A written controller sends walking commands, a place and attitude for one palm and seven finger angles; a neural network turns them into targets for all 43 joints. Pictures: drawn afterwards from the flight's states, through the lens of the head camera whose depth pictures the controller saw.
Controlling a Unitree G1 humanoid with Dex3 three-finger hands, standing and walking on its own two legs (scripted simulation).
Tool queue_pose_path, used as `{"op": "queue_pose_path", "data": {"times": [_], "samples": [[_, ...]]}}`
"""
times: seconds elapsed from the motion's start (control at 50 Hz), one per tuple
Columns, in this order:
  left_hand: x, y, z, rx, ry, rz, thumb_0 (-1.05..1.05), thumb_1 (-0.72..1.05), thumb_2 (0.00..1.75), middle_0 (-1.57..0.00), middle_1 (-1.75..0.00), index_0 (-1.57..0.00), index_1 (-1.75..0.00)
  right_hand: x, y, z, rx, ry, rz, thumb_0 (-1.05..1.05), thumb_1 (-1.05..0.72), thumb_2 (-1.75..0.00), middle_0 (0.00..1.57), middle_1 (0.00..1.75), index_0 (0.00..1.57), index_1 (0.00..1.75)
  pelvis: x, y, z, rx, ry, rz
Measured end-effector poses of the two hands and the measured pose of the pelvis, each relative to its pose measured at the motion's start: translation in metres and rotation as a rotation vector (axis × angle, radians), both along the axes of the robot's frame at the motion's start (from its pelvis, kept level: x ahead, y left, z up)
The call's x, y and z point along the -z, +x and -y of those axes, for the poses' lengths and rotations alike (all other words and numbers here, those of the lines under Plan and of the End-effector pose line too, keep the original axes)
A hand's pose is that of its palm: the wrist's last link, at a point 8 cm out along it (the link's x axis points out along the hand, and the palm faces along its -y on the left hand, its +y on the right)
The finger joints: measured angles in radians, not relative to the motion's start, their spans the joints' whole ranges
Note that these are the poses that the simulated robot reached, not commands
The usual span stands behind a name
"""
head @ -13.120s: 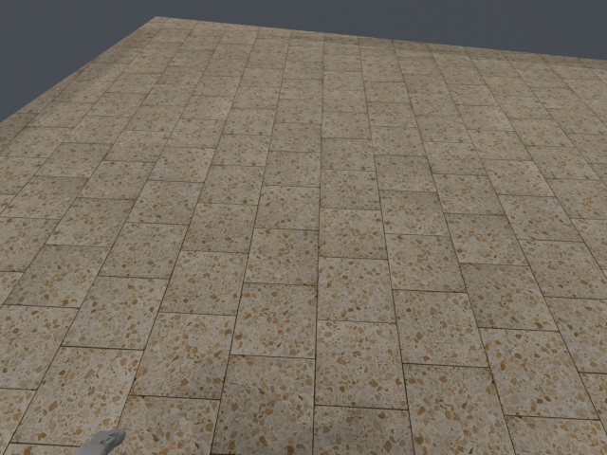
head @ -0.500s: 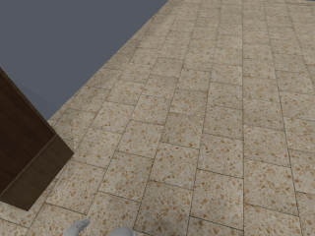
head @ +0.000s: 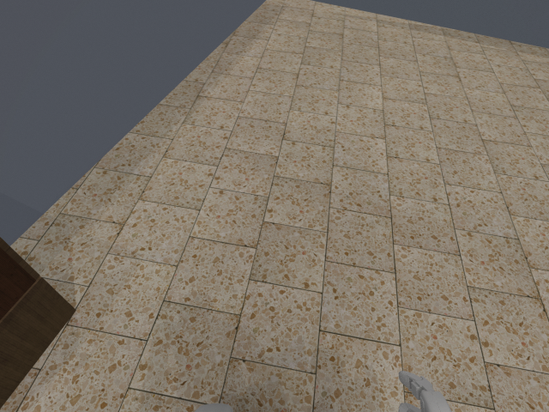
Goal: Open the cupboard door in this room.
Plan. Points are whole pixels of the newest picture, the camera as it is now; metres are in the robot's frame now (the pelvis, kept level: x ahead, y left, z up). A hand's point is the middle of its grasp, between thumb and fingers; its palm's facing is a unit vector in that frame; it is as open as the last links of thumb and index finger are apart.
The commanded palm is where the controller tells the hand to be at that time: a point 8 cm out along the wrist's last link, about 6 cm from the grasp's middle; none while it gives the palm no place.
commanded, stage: walk to a spot facing it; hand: left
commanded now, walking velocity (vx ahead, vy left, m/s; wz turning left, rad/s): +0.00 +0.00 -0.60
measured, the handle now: out of the picture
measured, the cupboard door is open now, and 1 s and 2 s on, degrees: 0 0 0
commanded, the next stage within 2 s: turn to face it in 0.36 s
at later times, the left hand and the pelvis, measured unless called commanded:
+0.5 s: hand (233, 313) +0.30 +0.12 -0.15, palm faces -0.36 -0.90 -0.26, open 7.4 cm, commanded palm none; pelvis +0.09 -0.02 +0.00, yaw -20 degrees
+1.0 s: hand (195, 360) +0.22 +0.17 -0.18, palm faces -0.07 -0.98 -0.20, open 7.4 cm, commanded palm none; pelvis +0.10 -0.01 -0.01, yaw -6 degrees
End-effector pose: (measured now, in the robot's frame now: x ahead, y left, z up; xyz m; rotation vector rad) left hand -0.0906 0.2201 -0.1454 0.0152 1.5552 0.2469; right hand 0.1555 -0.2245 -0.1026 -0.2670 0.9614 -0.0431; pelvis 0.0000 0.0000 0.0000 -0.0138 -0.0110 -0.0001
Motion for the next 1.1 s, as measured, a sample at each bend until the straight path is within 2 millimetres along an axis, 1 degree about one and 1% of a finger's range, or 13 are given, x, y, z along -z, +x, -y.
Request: {"op": "queue_pose_path", "data": {"times": [0.06,0.14,0.2,0.26,0.36,0.44,0.52,0.58,0.64,0.76,0.86,1.0,1.1], "samples": [[0.000,0.048,-0.024,0.079,0.003,0.035,0.01,0.91,0.90,-0.20,-0.30,-0.20,-0.30,-0.003,-0.012,-0.007,0.070,0.005,-0.014,0.01,-0.91,-0.90,0.20,0.30,0.20,0.30,-0.005,0.014,-0.011,0.058,-0.005,0.016],[-0.009,0.131,-0.049,0.175,0.032,0.156,0.01,0.91,0.90,-0.20,-0.30,-0.19,-0.29,-0.001,-0.050,-0.011,0.184,0.006,-0.114,0.00,-0.91,-0.90,0.20,0.30,0.20,0.30,-0.014,0.031,-0.019,0.102,-0.015,0.022],[-0.017,0.194,-0.058,0.239,0.059,0.252,0.01,0.91,0.90,-0.20,-0.30,-0.19,-0.29,0.000,-0.081,-0.002,0.288,-0.017,-0.187,-0.01,-0.94,-0.90,0.20,0.30,0.20,0.30,-0.016,0.042,-0.022,0.139,-0.013,0.021],[-0.024,0.249,-0.055,0.302,0.074,0.325,0.01,0.91,0.90,-0.20,-0.30,-0.19,-0.29,0.003,-0.112,0.004,0.366,-0.023,-0.271,0.00,-0.94,-0.90,0.20,0.30,0.20,0.30,-0.016,0.053,-0.021,0.176,-0.007,0.018],[-0.032,0.324,-0.024,0.423,0.065,0.399,0.01,0.91,0.90,-0.19,-0.30,-0.19,-0.29,0.012,-0.154,0.006,0.483,0.008,-0.381,0.00,-0.92,-0.90,0.20,0.30,0.20,0.30,-0.013,0.069,-0.012,0.241,0.005,0.011],[-0.033,0.371,0.019,0.537,0.047,0.432,0.01,0.91,0.90,-0.19,-0.30,-0.19,-0.29,0.026,-0.176,0.007,0.572,0.062,-0.437,0.01,-0.92,-0.90,0.20,0.30,0.20,0.30,-0.006,0.082,0.004,0.304,0.019,0.002],[-0.028,0.404,0.069,0.638,0.041,0.487,0.01,0.91,0.90,-0.20,-0.30,-0.19,-0.29,0.048,-0.188,0.015,0.633,0.126,-0.480,0.01,-0.91,-0.90,0.20,0.30,0.20,0.30,0.008,0.093,0.028,0.349,0.028,-0.009],[-0.030,0.407,0.094,0.659,0.027,0.507,0.01,0.91,0.90,-0.20,-0.30,-0.19,-0.29,0.053,-0.181,0.022,0.640,0.149,-0.500,0.01,-0.91,-0.90,0.20,0.30,0.20,0.30,0.007,0.096,0.039,0.346,0.025,0.001],[-0.034,0.396,0.108,0.640,0.011,0.489,0.01,0.91,0.90,-0.20,-0.30,-0.20,-0.30,0.050,-0.161,0.029,0.616,0.160,-0.472,0.01,-0.91,-0.90,0.20,0.30,0.20,0.30,-0.001,0.101,0.046,0.335,0.029,0.010],[-0.033,0.370,0.109,0.534,-0.019,0.464,0.00,0.91,0.90,-0.21,-0.30,-0.20,-0.30,0.042,-0.113,0.040,0.534,0.156,-0.391,0.01,-0.91,-0.90,0.19,0.30,0.20,0.30,-0.008,0.107,0.050,0.272,0.022,0.016],[-0.024,0.351,0.077,0.433,0.001,0.451,-0.01,0.91,0.90,-0.21,-0.30,-0.20,-0.30,0.034,-0.075,0.047,0.442,0.104,-0.351,0.01,-0.91,-0.90,0.20,0.30,0.20,0.30,-0.007,0.106,0.041,0.205,0.006,0.011],[0.008,0.303,0.002,0.277,0.045,0.342,0.00,0.91,0.90,-0.20,-0.30,-0.20,-0.30,0.022,-0.025,0.045,0.312,-0.015,-0.270,0.01,-0.91,-0.90,0.20,0.30,0.20,0.30,0.007,0.105,0.014,0.107,-0.010,-0.006],[-0.003,0.268,-0.034,0.220,0.081,0.241,0.01,0.91,0.90,-0.20,-0.30,-0.20,-0.29,0.006,-0.014,0.036,0.255,-0.053,-0.264,0.01,-0.91,-0.90,0.20,0.30,0.20,0.30,-0.006,0.102,0.001,0.071,-0.025,-0.019]]}}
